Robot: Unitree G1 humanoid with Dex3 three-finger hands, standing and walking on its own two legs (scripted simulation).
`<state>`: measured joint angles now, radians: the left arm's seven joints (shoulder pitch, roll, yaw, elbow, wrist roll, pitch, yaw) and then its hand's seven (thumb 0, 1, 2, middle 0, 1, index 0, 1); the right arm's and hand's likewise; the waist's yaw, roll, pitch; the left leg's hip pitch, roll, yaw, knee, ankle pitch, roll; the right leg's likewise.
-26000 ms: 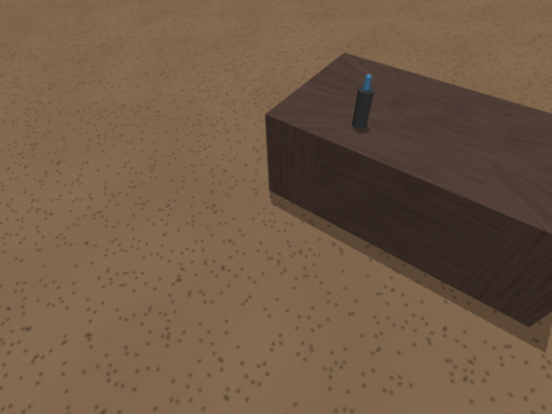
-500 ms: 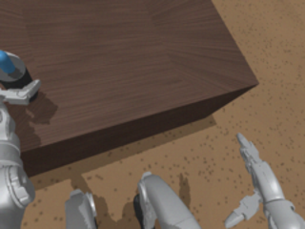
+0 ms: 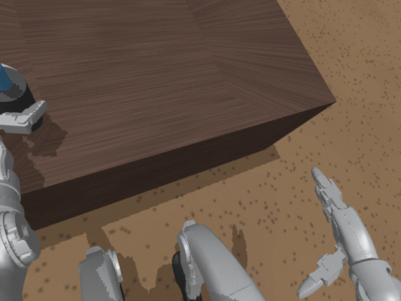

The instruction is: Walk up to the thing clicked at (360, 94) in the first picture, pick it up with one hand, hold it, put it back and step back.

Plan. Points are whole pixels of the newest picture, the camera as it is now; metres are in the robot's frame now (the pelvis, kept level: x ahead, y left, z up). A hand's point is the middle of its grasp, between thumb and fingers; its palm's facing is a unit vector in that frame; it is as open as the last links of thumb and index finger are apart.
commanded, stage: loosen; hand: left
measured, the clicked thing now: (12, 97) +0.53 +0.20 -0.03
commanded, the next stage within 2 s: open in 0.06 s
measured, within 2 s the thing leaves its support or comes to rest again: rests again in 0.26 s
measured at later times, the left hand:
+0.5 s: hand (10, 92) +0.55 +0.21 -0.04, palm faces +0.22 -0.98 -0.02, open 13.3 cm
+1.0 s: hand out of the picture +0.55 +0.26 +0.05, palm faces +0.25 -0.97 -0.05, open 17.4 cm
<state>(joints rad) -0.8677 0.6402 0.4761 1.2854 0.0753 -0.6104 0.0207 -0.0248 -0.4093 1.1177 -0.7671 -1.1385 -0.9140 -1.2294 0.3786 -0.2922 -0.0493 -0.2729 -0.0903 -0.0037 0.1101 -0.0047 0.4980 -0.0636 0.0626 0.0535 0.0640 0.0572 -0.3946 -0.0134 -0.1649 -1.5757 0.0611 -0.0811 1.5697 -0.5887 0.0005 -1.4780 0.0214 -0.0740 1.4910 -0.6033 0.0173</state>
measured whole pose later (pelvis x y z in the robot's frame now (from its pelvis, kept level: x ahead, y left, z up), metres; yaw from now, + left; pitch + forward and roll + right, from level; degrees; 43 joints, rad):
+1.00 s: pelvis +0.01 +0.00 +0.03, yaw +0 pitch +30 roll -7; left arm -0.85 0.72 0.53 1.13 0.04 -0.47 -0.06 -0.02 -0.60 0.03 -0.14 -0.11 -0.15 -0.09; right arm 0.43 -0.30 -0.06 -0.29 -0.06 0.04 0.08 0.00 0.49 -0.06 0.06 0.05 0.07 0.06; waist -0.37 -0.03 -0.16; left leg -1.42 0.07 -0.07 1.46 -0.58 0.00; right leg -1.32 0.04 -0.07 1.37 -0.58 0.02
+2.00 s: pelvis +0.05 +0.00 +0.14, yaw +3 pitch +11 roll -2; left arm 0.09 0.28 0.13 0.39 -0.04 0.02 0.09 -0.01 -0.49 0.09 -0.07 -0.06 -0.06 -0.06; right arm 0.40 -0.22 0.04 0.16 0.05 0.12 -0.04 0.01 -0.85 -0.87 0.20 0.29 0.20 0.30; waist -0.03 -0.01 -0.12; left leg -0.65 0.04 0.01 0.90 -0.44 0.00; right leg -0.60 -0.01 -0.01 0.85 -0.45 0.02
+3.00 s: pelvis +0.04 -0.02 +0.14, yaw +5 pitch +7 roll -1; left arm 0.46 0.21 -0.02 0.04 -0.02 0.18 0.13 -0.01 -0.53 0.06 -0.06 -0.06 -0.06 -0.05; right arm 0.28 -0.21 0.02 0.51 0.02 -0.09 -0.15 0.02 -0.90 -0.90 0.20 0.30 0.20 0.30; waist -0.02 0.04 -0.09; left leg -0.62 0.04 -0.03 0.93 -0.43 -0.03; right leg -0.56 0.00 -0.04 0.90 -0.47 -0.01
